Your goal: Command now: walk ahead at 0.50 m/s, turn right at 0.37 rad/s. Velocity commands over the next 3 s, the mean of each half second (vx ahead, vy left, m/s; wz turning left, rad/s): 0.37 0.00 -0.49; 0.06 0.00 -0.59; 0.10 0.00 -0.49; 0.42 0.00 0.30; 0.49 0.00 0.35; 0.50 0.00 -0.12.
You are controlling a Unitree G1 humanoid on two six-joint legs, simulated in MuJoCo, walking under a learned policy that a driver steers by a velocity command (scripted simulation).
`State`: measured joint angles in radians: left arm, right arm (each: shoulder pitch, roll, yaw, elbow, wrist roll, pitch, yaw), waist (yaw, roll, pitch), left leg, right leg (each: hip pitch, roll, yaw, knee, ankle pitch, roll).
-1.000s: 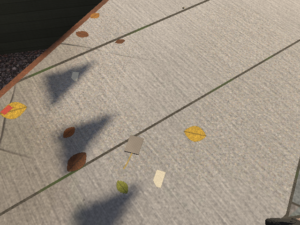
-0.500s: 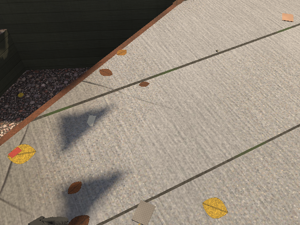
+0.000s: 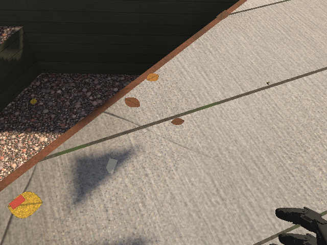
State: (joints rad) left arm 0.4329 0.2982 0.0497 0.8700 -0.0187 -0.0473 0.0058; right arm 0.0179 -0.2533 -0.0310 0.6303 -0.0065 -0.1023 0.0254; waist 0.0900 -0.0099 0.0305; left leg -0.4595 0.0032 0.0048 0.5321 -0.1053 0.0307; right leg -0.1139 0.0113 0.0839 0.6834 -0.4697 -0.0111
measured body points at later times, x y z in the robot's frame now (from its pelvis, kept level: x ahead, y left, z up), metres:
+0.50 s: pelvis +0.22 -0.04 -0.01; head +0.27 -0.07 +0.44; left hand +0.48 +0.16 -0.09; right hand +0.23 -0.34 -0.13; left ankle +0.11 +0.12 -0.66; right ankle +0.31 -0.15 -0.73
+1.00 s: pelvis +0.30 -0.02 +0.01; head +0.34 -0.02 +0.46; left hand +0.60 +0.13 -0.08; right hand +0.26 -0.33 -0.08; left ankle +0.39 +0.07 -0.73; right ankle +0.27 -0.13 -0.68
